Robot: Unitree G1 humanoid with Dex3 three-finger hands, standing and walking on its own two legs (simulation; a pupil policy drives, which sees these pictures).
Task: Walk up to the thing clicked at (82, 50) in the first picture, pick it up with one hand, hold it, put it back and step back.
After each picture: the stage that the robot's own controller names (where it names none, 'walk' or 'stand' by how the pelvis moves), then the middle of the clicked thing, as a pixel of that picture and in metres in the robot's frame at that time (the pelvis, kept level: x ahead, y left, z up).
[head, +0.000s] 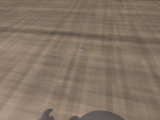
stand; (82, 49) +1.46 +0.19 -0.72
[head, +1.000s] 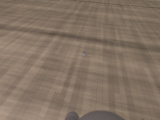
walk; (84, 53) +1.34 +0.12 -0.70
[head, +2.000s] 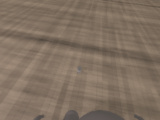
walk; (79, 69) +0.84 +0.12 -0.71
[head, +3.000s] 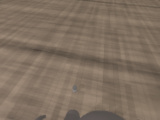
walk; (74, 88) +0.51 +0.17 -0.70
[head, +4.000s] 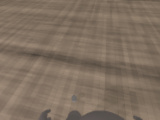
stand; (74, 98) +0.35 +0.19 -0.70
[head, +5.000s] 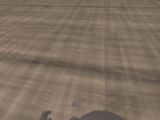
stand; (74, 105) +0.34 +0.20 -0.72
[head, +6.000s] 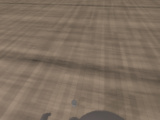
stand; (74, 103) +0.35 +0.20 -0.73
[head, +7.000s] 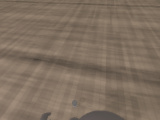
stand; (74, 103) +0.33 +0.19 -0.73
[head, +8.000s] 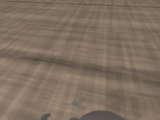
stand; (74, 103) +0.34 +0.19 -0.73
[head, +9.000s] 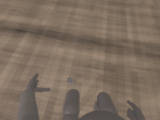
go down; (70, 80) +0.38 +0.20 -0.55
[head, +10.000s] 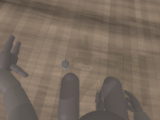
go down; (65, 65) +0.42 +0.23 -0.32
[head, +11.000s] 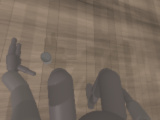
close in; (46, 58) +0.41 +0.26 -0.24
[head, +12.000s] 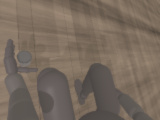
close; (24, 59) +0.40 +0.28 -0.22
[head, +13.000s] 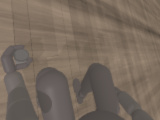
close; (21, 58) +0.40 +0.29 -0.22
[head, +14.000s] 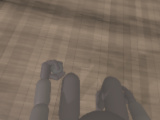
lift; (57, 71) +0.31 +0.24 -0.07
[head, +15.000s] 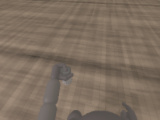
hold; (66, 75) +0.33 +0.17 +0.04
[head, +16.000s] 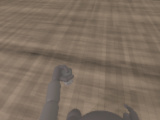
hold; (67, 76) +0.33 +0.17 +0.00
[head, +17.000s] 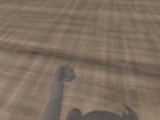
crouch; (69, 76) +0.33 +0.16 -0.01
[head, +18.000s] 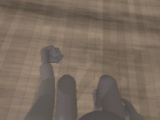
crouch; (56, 56) +0.44 +0.22 -0.10
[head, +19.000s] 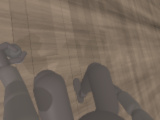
lower; (15, 55) +0.42 +0.31 -0.22
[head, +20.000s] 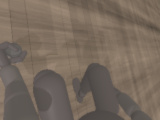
lower; (15, 54) +0.42 +0.31 -0.23
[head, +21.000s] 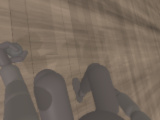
lower; (16, 53) +0.42 +0.31 -0.23
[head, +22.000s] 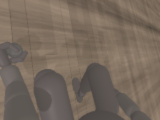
lower; (16, 54) +0.42 +0.31 -0.23
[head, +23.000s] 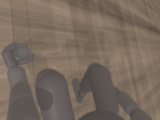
open; (22, 55) +0.41 +0.29 -0.23
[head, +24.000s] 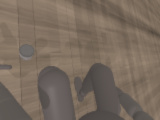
stand; (26, 53) +0.41 +0.28 -0.23
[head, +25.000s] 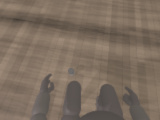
walk; (71, 72) +0.42 +0.21 -0.47
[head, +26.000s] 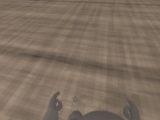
stand; (75, 100) +0.37 +0.17 -0.66
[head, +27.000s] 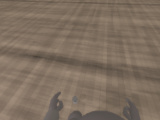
stand; (75, 100) +0.38 +0.18 -0.67
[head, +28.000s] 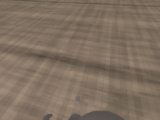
stand; (77, 99) +0.38 +0.17 -0.72
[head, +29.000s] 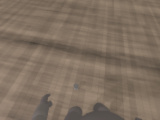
walk; (76, 86) +0.42 +0.13 -0.71
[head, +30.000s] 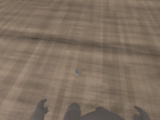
walk; (77, 72) +0.64 +0.19 -0.70
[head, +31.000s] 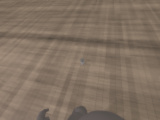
stand; (82, 61) +0.99 +0.24 -0.70
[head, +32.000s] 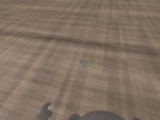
stand; (81, 63) +1.00 +0.19 -0.71
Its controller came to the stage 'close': yes
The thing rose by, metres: 0.71
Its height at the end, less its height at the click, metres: +0.00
